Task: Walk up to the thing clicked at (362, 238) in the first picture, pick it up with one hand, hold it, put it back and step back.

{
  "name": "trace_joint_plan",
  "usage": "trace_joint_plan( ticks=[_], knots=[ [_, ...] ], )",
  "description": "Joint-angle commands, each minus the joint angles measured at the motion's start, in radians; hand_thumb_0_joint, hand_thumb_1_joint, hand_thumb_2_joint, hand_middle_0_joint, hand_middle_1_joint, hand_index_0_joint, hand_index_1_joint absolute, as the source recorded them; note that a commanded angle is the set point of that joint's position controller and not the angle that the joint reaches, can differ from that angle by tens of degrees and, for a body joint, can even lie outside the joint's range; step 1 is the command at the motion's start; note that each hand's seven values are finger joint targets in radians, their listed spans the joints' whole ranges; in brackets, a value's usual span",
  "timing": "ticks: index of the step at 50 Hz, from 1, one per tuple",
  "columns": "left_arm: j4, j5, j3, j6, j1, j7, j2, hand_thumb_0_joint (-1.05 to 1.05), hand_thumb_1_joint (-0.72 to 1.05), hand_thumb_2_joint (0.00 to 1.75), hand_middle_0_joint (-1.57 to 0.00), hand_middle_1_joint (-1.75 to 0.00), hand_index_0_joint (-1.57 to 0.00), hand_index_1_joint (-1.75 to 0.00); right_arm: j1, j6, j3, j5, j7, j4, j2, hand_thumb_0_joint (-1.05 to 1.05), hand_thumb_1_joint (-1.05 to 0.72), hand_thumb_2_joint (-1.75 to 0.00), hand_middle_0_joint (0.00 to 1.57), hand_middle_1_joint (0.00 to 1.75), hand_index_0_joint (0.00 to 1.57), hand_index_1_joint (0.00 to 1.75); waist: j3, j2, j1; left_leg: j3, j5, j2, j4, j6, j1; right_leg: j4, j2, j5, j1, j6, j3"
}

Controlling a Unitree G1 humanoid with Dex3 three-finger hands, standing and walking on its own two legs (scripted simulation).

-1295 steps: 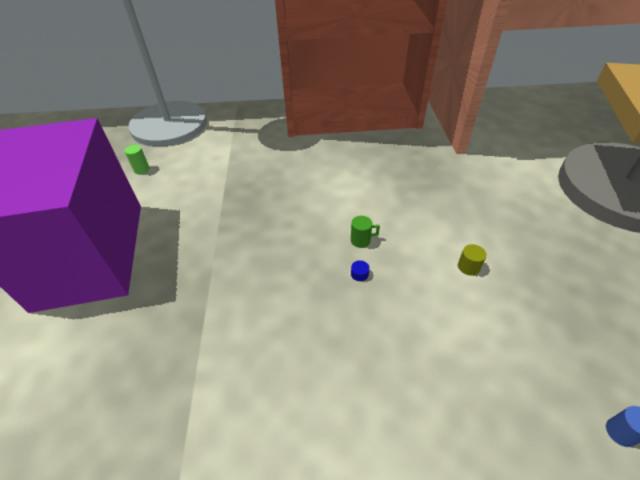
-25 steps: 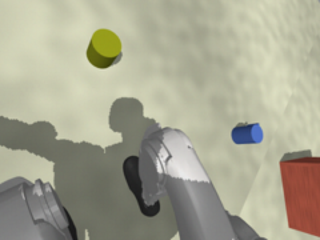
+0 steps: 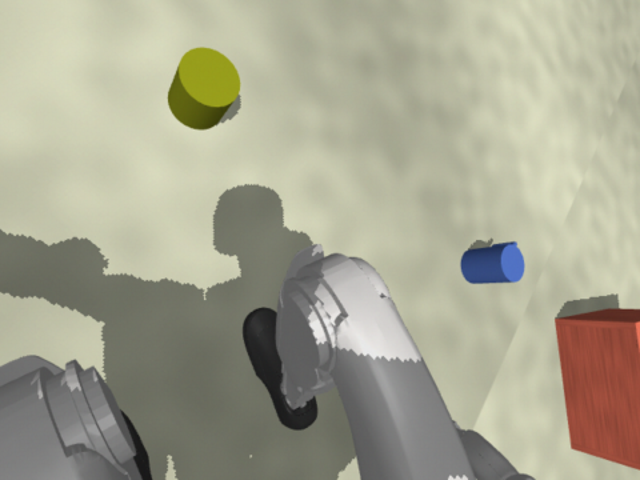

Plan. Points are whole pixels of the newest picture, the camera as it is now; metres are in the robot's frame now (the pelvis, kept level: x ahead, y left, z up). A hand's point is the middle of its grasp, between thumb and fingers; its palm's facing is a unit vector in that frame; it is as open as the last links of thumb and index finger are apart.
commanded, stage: open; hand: left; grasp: from above
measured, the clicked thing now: out of the picture +0.50 +0.37 -0.26
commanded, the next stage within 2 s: withdraw in 0.48 s
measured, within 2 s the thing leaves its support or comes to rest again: rests again in 0.92 s
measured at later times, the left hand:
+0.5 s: hand out of the picture +0.48 +0.37 -0.22, palm faces -0.46 -0.15 -0.88, open 13.2 cm
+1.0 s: hand out of the picture +0.51 +0.40 -0.09, palm faces -0.33 -0.08 -0.94, open 14.2 cm
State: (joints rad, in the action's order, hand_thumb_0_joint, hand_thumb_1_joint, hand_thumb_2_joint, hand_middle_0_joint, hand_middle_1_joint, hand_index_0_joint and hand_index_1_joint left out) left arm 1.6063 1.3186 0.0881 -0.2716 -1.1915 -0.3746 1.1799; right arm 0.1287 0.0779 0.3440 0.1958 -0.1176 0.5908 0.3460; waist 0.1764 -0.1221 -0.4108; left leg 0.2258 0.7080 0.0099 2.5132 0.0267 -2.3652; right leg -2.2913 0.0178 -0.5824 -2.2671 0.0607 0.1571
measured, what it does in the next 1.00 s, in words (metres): stands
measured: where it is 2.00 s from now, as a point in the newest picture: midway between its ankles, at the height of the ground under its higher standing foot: (218, 440)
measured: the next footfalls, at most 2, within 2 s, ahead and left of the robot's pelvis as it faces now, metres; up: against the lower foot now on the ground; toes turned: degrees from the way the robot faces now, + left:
none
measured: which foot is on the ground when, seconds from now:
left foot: down 0.00-1.00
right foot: down 0.00-1.00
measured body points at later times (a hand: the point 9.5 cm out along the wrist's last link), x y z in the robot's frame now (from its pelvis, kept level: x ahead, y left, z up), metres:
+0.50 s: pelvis +0.00 +0.00 +0.00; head +0.29 +0.14 +0.32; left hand +0.51 +0.37 -0.17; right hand +0.05 -0.26 -0.05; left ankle +0.06 +0.12 -0.28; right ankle +0.13 -0.12 -0.28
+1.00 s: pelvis +0.00 +0.00 +0.03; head +0.26 +0.12 +0.38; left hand +0.52 +0.40 -0.04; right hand +0.07 -0.26 -0.05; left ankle +0.06 +0.12 -0.28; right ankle +0.13 -0.12 -0.28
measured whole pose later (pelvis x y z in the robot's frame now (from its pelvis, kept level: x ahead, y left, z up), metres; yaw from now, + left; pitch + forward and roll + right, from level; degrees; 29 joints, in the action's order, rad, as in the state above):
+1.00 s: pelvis +0.00 +0.00 +0.03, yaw +3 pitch +35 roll -14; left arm 1.19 1.20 0.10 -0.12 -1.08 -0.14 1.01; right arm 0.19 -0.03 0.19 0.13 -0.14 0.57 0.32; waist 0.02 -0.01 -0.31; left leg 0.16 0.71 0.00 2.40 0.04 -2.33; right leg -2.22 -0.01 -0.61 -2.24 0.05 0.11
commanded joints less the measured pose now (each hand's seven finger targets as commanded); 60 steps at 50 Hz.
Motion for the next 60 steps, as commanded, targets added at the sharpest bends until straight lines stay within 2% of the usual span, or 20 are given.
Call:
trace_joint_plan(
  ticks=[1, 6, 7, 8, 13, 16, 22, 26, 29, 31, 36, 40, 41, 44, 46, 48, 51, 53, 56, 60],
  knots=[
    [-0.153, -0.033, 0.019, 0.012, -0.249, -0.037, 0.237, 0.00, -0.50, 1.10, -0.12, -1.09, -0.10, -1.11, 0.210, -0.013, -0.098, 0.003, 0.006, 0.024, 0.325, 0.00, -0.90, -0.90, 0.20, 0.30, 0.20, 0.30, -0.659, 0.579, -0.057, -0.069, -0.262, 0.034, -0.265, -0.023, 0.524, 0.163, 0.034, 0.209, 0.389, -0.082, 0.093],
    [-0.159, -0.039, 0.032, 0.018, -0.236, -0.021, 0.252, 0.00, -0.52, 1.14, -0.10, -1.12, -0.08, -1.14, 0.216, -0.022, -0.105, 0.003, 0.004, 0.026, 0.328, 0.00, -0.90, -0.90, 0.20, 0.30, 0.20, 0.30, -0.686, 0.580, -0.045, -0.069, -0.281, 0.035, -0.269, -0.025, 0.527, 0.168, 0.036, 0.216, 0.414, -0.083, 0.094],
    [-0.222, -0.039, 0.043, 0.015, -0.265, -0.017, 0.267, 0.00, -0.52, 1.15, -0.10, -1.14, -0.08, -1.16, 0.229, -0.022, -0.113, 0.002, 0.005, 0.019, 0.345, 0.00, -0.90, -0.90, 0.20, 0.30, 0.20, 0.30, -0.699, 0.613, -0.049, -0.063, -0.316, 0.037, -0.272, -0.032, 0.576, 0.163, 0.029, 0.237, 0.394, -0.085, 0.093],
    [-0.148, -0.036, 0.042, 0.024, -0.209, -0.014, 0.259, 0.00, -0.52, 1.16, -0.10, -1.14, -0.07, -1.16, 0.214, -0.025, -0.104, 0.000, 0.004, 0.014, 0.326, 0.00, -0.90, -0.90, 0.20, 0.30, 0.20, 0.30, -0.688, 0.595, -0.034, -0.062, -0.298, 0.036, -0.272, -0.031, 0.555, 0.160, 0.033, 0.217, 0.396, -0.089, 0.096],
    [-0.225, -0.039, 0.041, 0.011, -0.250, -0.004, 0.261, 0.00, -0.50, 1.19, -0.10, -1.17, -0.08, -1.19, 0.216, -0.036, -0.114, 0.001, 0.005, 0.006, 0.340, 0.00, -0.90, -0.90, 0.20, 0.30, 0.20, 0.30, -0.700, 0.606, -0.035, -0.066, -0.304, 0.034, -0.274, -0.030, 0.565, 0.161, 0.034, 0.220, 0.400, -0.089, 0.095],
    [-0.195, -0.039, 0.051, 0.006, -0.231, -0.005, 0.257, 0.00, -0.50, 1.18, -0.10, -1.16, -0.08, -1.18, 0.210, -0.040, -0.113, 0.000, 0.009, -0.001, 0.354, 0.00, -0.90, -0.90, 0.20, 0.30, 0.20, 0.30, -0.652, 0.584, -0.050, -0.051, -0.287, 0.033, -0.273, -0.034, 0.553, 0.166, 0.030, 0.200, 0.354, -0.094, 0.104],
    [-0.206, -0.030, 0.046, -0.007, -0.236, -0.007, 0.247, 0.00, -0.47, 1.18, -0.09, -1.19, -0.09, -1.20, 0.214, -0.040, -0.107, 0.005, 0.009, 0.001, 0.344, 0.00, -0.90, -0.90, 0.20, 0.30, 0.20, 0.30, -0.653, 0.587, -0.059, -0.059, -0.285, 0.034, -0.266, -0.030, 0.565, 0.173, 0.029, 0.202, 0.360, -0.090, 0.099],
    [-0.200, -0.017, 0.050, -0.011, -0.252, -0.021, 0.264, 0.00, -0.44, 1.19, -0.10, -1.23, -0.10, -1.23, 0.215, -0.038, -0.115, 0.005, 0.008, 0.003, 0.346, 0.00, -0.90, -0.90, 0.20, 0.30, 0.20, 0.30, -0.663, 0.626, -0.046, -0.046, -0.255, 0.036, -0.292, -0.036, 0.590, 0.162, 0.029, 0.176, 0.337, -0.092, 0.105],
    [-0.190, -0.020, 0.052, -0.009, -0.246, -0.030, 0.251, 0.00, -0.44, 1.19, -0.10, -1.22, -0.09, -1.22, 0.214, -0.036, -0.109, 0.004, 0.006, -0.001, 0.343, 0.00, -0.90, -0.90, 0.20, 0.30, 0.20, 0.30, -0.657, 0.596, -0.055, -0.045, -0.270, 0.034, -0.280, -0.033, 0.571, 0.159, 0.028, 0.191, 0.335, -0.091, 0.105],
    [-0.229, -0.019, 0.039, -0.009, -0.281, -0.028, 0.244, 0.00, -0.60, 1.04, -0.07, -1.06, -0.06, -1.06, 0.217, -0.032, -0.119, 0.005, 0.007, 0.006, 0.344, 0.00, -0.92, -0.91, 0.20, 0.30, 0.20, 0.30, -0.672, 0.625, -0.055, -0.055, -0.281, 0.035, -0.274, -0.031, 0.580, 0.163, 0.028, 0.202, 0.342, -0.088, 0.098],
    [-0.327, -0.011, 0.073, 0.021, -0.293, -0.016, 0.277, 0.00, -0.61, 1.05, -0.07, -1.05, -0.06, -1.06, 0.234, -0.029, -0.147, -0.002, 0.004, -0.003, 0.344, 0.00, -0.92, -0.91, 0.20, 0.30, 0.20, 0.30, -0.739, 0.688, -0.012, -0.066, -0.290, 0.031, -0.288, -0.042, 0.611, 0.159, 0.024, 0.204, 0.334, -0.099, 0.090],
    [-0.517, -0.037, 0.122, 0.061, -0.234, 0.036, 0.292, 0.00, -0.61, 1.05, -0.07, -1.04, -0.05, -1.06, 0.246, -0.039, -0.202, -0.022, -0.010, -0.025, 0.329, 0.00, -0.92, -0.91, 0.20, 0.30, 0.20, 0.30, -0.900, 0.779, 0.058, -0.075, -0.379, 0.028, -0.324, -0.050, 0.724, 0.160, 0.014, 0.234, 0.351, -0.107, 0.066],
    [-0.565, -0.051, 0.136, 0.075, -0.210, 0.051, 0.297, 0.00, -0.61, 1.06, -0.08, -1.04, -0.05, -1.06, 0.240, -0.048, -0.216, -0.029, -0.013, -0.036, 0.329, 0.00, -0.92, -0.91, 0.20, 0.30, 0.20, 0.30, -0.946, 0.799, 0.093, -0.083, -0.398, 0.023, -0.335, -0.051, 0.737, 0.163, 0.011, 0.242, 0.358, -0.111, 0.059],
    [-0.624, -0.098, 0.122, 0.122, -0.179, 0.126, 0.217, 0.00, -0.61, 1.06, -0.08, -1.03, -0.05, -1.05, 0.264, -0.079, -0.252, -0.052, -0.025, -0.037, 0.296, 0.00, -0.92, -0.91, 0.20, 0.30, 0.20, 0.30, -0.995, 0.746, 0.105, -0.111, -0.408, 0.016, -0.363, -0.034, 0.729, 0.198, 0.018, 0.247, 0.406, -0.106, 0.038],
    [-0.636, -0.129, 0.092, 0.149, -0.208, 0.180, 0.155, 0.00, -0.61, 1.06, -0.08, -1.03, -0.05, -1.06, 0.289, -0.107, -0.264, -0.066, -0.020, -0.030, 0.280, 0.00, -0.92, -0.91, 0.20, 0.30, 0.20, 0.30, -0.960, 0.693, 0.088, -0.119, -0.366, 0.008, -0.395, -0.025, 0.689, 0.235, 0.019, 0.227, 0.413, -0.106, 0.030],
    [-0.564, -0.163, 0.011, 0.177, -0.153, 0.251, 0.017, 0.00, -0.60, 1.05, -0.09, -1.03, -0.06, -1.05, 0.303, -0.134, -0.273, -0.072, -0.010, -0.019, 0.269, 0.00, -0.92, -0.91, 0.20, 0.30, 0.20, 0.30, -0.834, 0.567, 0.051, -0.116, -0.301, 0.007, -0.417, -0.013, 0.631, 0.279, 0.024, 0.175, 0.382, -0.110, 0.032],
    [-0.581, -0.202, -0.039, 0.180, -0.186, 0.352, -0.046, 0.00, -0.57, 1.04, -0.09, -1.03, -0.07, -1.05, 0.309, -0.162, -0.281, -0.088, 0.019, -0.022, 0.275, 0.00, -0.91, -0.91, 0.20, 0.30, 0.20, 0.30, -0.753, 0.491, 0.035, -0.095, -0.236, 0.000, -0.457, -0.010, 0.601, 0.316, 0.014, 0.126, 0.346, -0.122, 0.025],
    [-0.598, -0.215, -0.064, 0.163, -0.199, 0.407, -0.076, 0.00, -0.55, 1.03, -0.11, -1.02, -0.09, -1.04, 0.309, -0.172, -0.285, -0.097, 0.033, -0.020, 0.269, 0.00, -0.91, -0.91, 0.20, 0.30, 0.20, 0.30, -0.756, 0.471, 0.040, -0.095, -0.227, -0.001, -0.478, -0.009, 0.616, 0.333, 0.010, 0.121, 0.356, -0.122, 0.018],
    [-0.585, -0.227, -0.082, 0.119, -0.220, 0.460, -0.088, 0.00, -0.56, 1.04, -0.10, -1.02, -0.08, -1.05, 0.307, -0.179, -0.273, -0.103, 0.059, -0.024, 0.270, 0.00, -0.91, -0.91, 0.20, 0.30, 0.20, 0.30, -0.722, 0.374, 0.024, -0.107, -0.212, -0.014, -0.457, 0.000, 0.553, 0.361, 0.004, 0.117, 0.396, -0.119, 0.009],
    [-0.535, -0.203, -0.027, 0.041, -0.247, 0.452, 0.023, 0.00, -0.55, 1.04, -0.11, -1.02, -0.08, -1.04, 0.282, -0.184, -0.247, -0.095, 0.082, -0.036, 0.246, 0.00, -0.91, -0.91, 0.20, 0.30, 0.20, 0.30, -0.744, 0.365, 0.062, -0.128, -0.198, -0.020, -0.443, 0.000, 0.534, 0.358, 0.001, 0.099, 0.436, -0.113, -0.007]
  ],
)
